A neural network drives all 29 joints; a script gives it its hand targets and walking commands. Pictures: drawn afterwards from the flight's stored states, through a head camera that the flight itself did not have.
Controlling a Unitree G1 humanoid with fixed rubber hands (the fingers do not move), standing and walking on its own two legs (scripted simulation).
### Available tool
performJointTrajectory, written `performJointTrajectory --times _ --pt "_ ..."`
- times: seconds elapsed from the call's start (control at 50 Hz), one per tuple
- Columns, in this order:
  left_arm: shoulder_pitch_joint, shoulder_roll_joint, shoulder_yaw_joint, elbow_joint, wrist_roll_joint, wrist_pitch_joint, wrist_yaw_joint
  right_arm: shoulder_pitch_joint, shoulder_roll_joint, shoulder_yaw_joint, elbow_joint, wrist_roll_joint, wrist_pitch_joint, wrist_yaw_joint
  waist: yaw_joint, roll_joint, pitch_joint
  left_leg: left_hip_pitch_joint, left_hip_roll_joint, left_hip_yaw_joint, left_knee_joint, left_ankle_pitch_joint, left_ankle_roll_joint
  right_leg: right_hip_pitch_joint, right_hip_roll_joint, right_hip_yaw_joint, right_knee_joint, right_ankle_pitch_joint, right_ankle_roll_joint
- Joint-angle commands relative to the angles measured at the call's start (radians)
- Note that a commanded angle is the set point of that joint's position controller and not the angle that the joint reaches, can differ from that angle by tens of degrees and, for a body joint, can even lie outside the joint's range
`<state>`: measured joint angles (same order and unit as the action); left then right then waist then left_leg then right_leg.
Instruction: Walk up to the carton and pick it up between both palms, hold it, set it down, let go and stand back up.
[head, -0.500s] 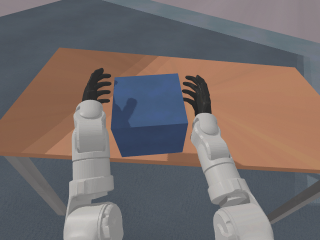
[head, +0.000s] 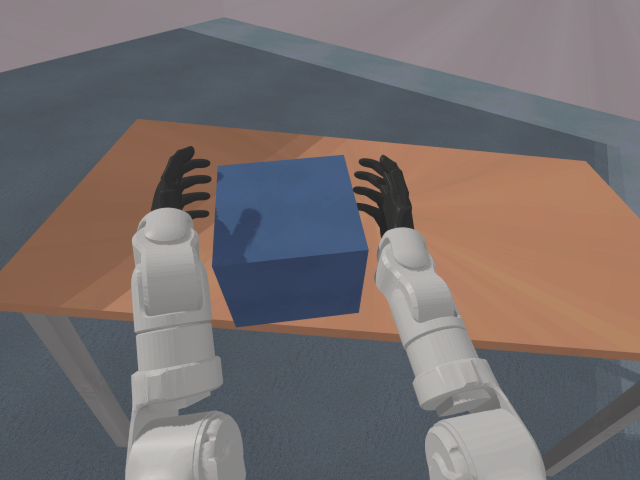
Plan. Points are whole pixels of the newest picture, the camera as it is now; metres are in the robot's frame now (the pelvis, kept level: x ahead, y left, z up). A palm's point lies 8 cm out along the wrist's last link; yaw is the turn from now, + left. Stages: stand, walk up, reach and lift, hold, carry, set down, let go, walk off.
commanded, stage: hold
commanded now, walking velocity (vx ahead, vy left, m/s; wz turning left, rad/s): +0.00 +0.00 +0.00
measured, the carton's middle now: (289, 241) +0.38 +0.01 +0.13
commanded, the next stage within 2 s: none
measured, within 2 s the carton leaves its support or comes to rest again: neither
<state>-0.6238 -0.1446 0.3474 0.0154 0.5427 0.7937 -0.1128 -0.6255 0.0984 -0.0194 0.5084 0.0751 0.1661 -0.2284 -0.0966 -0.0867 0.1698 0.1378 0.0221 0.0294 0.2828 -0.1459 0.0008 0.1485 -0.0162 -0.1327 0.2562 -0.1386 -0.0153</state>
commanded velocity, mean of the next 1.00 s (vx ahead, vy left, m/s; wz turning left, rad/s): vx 0.00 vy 0.00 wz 0.00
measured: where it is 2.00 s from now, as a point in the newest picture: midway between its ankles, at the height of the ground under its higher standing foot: outside the picture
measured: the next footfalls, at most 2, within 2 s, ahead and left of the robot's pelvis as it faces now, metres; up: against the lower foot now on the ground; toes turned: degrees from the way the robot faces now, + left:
none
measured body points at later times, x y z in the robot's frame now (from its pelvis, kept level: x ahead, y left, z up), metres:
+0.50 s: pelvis +0.03 -0.01 +0.00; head -0.02 +0.03 +0.45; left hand +0.39 +0.16 +0.21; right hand +0.40 -0.10 +0.20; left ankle +0.03 +0.12 -0.75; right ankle +0.04 -0.10 -0.75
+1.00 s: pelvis +0.01 +0.00 +0.00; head -0.02 +0.02 +0.45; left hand +0.38 +0.14 +0.19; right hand +0.38 -0.12 +0.17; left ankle +0.03 +0.12 -0.75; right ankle +0.04 -0.10 -0.75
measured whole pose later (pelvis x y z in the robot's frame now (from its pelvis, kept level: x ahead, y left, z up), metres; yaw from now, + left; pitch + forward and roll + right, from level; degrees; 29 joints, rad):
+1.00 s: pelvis +0.01 +0.00 +0.00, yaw +1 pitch -13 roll +0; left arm -0.64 -0.17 0.34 0.00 0.53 0.78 -0.08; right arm -0.61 0.09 -0.03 0.47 0.07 0.14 -0.23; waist -0.10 -0.06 0.17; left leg 0.10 0.03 0.06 0.26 -0.13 -0.01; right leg 0.12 -0.01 -0.12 0.24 -0.13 -0.02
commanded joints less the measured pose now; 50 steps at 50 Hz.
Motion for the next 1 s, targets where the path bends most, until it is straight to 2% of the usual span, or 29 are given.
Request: performJointTrajectory --times 0.0,0.04,0.06,0.1,0.12,0.16,0.2,0.26,0.32,0.34,0.36,0.42,0.48,0.56,0.62,0.66,0.68,0.72,0.78,0.82,0.92,0.96,0.98 --pt "-0.593 -0.376 -0.307 0.094 -0.161 -0.091 -0.126 -0.684 0.330 0.125 -0.148 -0.046 -0.068 0.166 0.005 0.121 -0.207 -0.320 -0.014 0.082 -0.179 -0.242 0.048 0.084 0.047 -0.028 -0.002 -0.192 0.020" --pt "-0.611 -0.377 -0.336 0.072 -0.195 -0.112 -0.099 -0.714 0.379 0.165 -0.179 -0.038 -0.091 0.160 0.001 0.068 -0.334 -0.160 -0.038 0.079 -0.101 -0.120 0.039 0.001 0.033 -0.022 -0.025 -0.097 0.036" --pt "-0.608 -0.387 -0.363 0.053 -0.214 -0.122 -0.087 -0.737 0.407 0.204 -0.219 -0.024 -0.104 0.151 0.000 0.054 -0.427 -0.083 -0.046 0.074 -0.059 -0.032 0.036 -0.006 0.032 -0.018 -0.025 0.004 0.046" --pt "-0.588 -0.384 -0.355 0.077 -0.206 -0.131 -0.075 -0.703 0.412 0.243 -0.166 -0.014 -0.098 0.134 -0.004 0.032 -0.476 -0.028 -0.051 0.068 -0.034 0.031 0.040 0.021 0.034 -0.010 -0.025 0.097 0.057" --pt "-0.596 -0.381 -0.335 0.095 -0.193 -0.130 -0.074 -0.702 0.404 0.240 -0.125 -0.014 -0.088 0.133 0.007 0.033 -0.457 -0.048 -0.051 0.065 -0.050 -0.014 0.045 0.019 0.032 -0.008 -0.031 0.044 0.055" --pt "-0.639 -0.358 -0.261 0.168 -0.153 -0.121 -0.077 -0.703 0.398 0.192 -0.025 -0.046 -0.069 0.146 0.031 0.022 -0.359 -0.134 -0.046 0.074 -0.095 -0.143 0.074 0.001 0.028 -0.009 -0.052 -0.157 0.049" --pt "-0.643 -0.338 -0.223 0.174 -0.139 -0.116 -0.089 -0.679 0.398 0.155 -0.002 -0.067 -0.065 0.151 0.028 0.000 -0.318 -0.144 -0.049 0.081 -0.102 -0.148 0.083 0.005 0.024 -0.008 -0.058 -0.185 0.051" --pt "-0.602 -0.360 -0.271 0.116 -0.158 -0.110 -0.101 -0.694 0.412 0.205 -0.094 -0.028 -0.087 0.128 0.016 0.013 -0.392 -0.094 -0.057 0.073 -0.056 0.008 0.058 0.082 0.028 -0.004 -0.034 0.063 0.056" --pt "-0.529 -0.394 -0.352 0.038 -0.177 -0.106 -0.105 -0.689 0.410 0.299 -0.194 0.047 -0.109 0.093 -0.007 0.051 -0.469 0.008 -0.061 0.054 0.030 0.277 0.014 0.148 0.045 -0.010 0.000 0.370 0.063" --pt "-0.496 -0.397 -0.372 0.006 -0.176 -0.101 -0.108 -0.653 0.408 0.330 -0.211 0.070 -0.104 0.078 -0.020 0.075 -0.460 0.029 -0.065 0.049 0.052 0.344 0.001 0.166 0.046 -0.008 0.007 0.453 0.065" --pt "-0.460 -0.386 -0.372 0.004 -0.166 -0.089 -0.116 -0.631 0.402 0.348 -0.216 0.084 -0.093 0.064 -0.026 0.074 -0.430 0.028 -0.069 0.048 0.057 0.353 -0.001 0.176 0.043 -0.007 0.005 0.483 0.071" --pt "-0.405 -0.361 -0.358 -0.040 -0.141 -0.054 -0.146 -0.544 0.391 0.371 -0.214 0.113 -0.054 0.044 -0.031 0.079 -0.300 -0.011 -0.068 0.045 0.015 0.270 0.002 0.176 0.030 -0.007 -0.002 0.458 0.076" --pt "-0.384 -0.349 -0.348 -0.055 -0.129 -0.025 -0.162 -0.496 0.347 0.339 -0.179 0.112 -0.013 0.049 -0.035 0.098 -0.174 -0.040 -0.054 0.052 -0.027 0.204 -0.008 0.118 0.036 -0.015 -0.021 0.295 0.055" --pt "-0.416 -0.394 -0.438 -0.141 -0.176 -0.044 -0.149 -0.525 0.317 0.336 -0.272 0.114 -0.041 0.069 -0.050 0.139 -0.271 0.037 -0.028 0.048 0.013 0.379 -0.048 0.070 0.071 -0.041 -0.020 0.221 0.019" --pt "-0.414 -0.420 -0.516 -0.189 -0.214 -0.071 -0.120 -0.541 0.312 0.345 -0.350 0.107 -0.079 0.079 -0.062 0.157 -0.351 0.095 -0.014 0.037 0.046 0.463 -0.067 0.041 0.085 -0.053 -0.015 0.208 0.013" --pt "-0.410 -0.425 -0.548 -0.204 -0.235 -0.079 -0.101 -0.553 0.314 0.358 -0.376 0.105 -0.091 0.084 -0.064 0.148 -0.390 0.132 -0.010 0.026 0.066 0.510 -0.071 0.029 0.088 -0.054 -0.016 0.225 0.014" --pt "-0.401 -0.419 -0.556 -0.202 -0.238 -0.080 -0.095 -0.539 0.312 0.364 -0.373 0.107 -0.090 0.084 -0.067 0.146 -0.407 0.148 -0.010 0.021 0.069 0.498 -0.068 0.020 0.084 -0.049 -0.021 0.227 0.013" --pt "-0.392 -0.404 -0.526 -0.156 -0.228 -0.075 -0.092 -0.535 0.307 0.346 -0.342 0.081 -0.079 0.087 -0.058 0.113 -0.370 0.104 -0.008 0.025 0.038 0.393 -0.049 0.019 0.078 -0.045 -0.033 0.174 0.014" --pt "-0.373 -0.376 -0.447 -0.112 -0.182 -0.059 -0.097 -0.487 0.306 0.319 -0.265 0.056 -0.059 0.103 -0.028 0.101 -0.300 0.020 -0.016 0.045 -0.024 0.229 -0.018 0.058 0.059 -0.030 -0.035 0.123 0.018" --pt "-0.412 -0.366 -0.393 -0.064 -0.163 -0.052 -0.103 -0.524 0.312 0.287 -0.219 0.032 -0.051 0.112 -0.009 0.081 -0.253 -0.050 -0.016 0.057 -0.070 0.087 0.009 0.055 0.049 -0.025 -0.042 0.038 0.019" --pt "-0.487 -0.371 -0.352 -0.028 -0.166 -0.058 -0.096 -0.642 0.362 0.276 -0.241 0.023 -0.080 0.125 0.032 0.075 -0.298 -0.084 -0.028 0.077 -0.072 0.028 0.033 0.038 0.036 -0.018 -0.038 0.019 0.024" --pt "-0.501 -0.369 -0.357 -0.023 -0.170 -0.064 -0.090 -0.661 0.370 0.294 -0.245 0.032 -0.089 0.120 0.032 0.070 -0.346 -0.057 -0.034 0.077 -0.050 0.062 0.031 0.048 0.036 -0.015 -0.034 0.071 0.031" --pt "-0.504 -0.359 -0.346 -0.004 -0.167 -0.065 -0.092 -0.652 0.376 0.285 -0.218 0.026 -0.083 0.115 0.024 0.054 -0.324 -0.063 -0.038 0.080 -0.055 0.039 0.039 0.047 0.033 -0.011 -0.039 0.068 0.037"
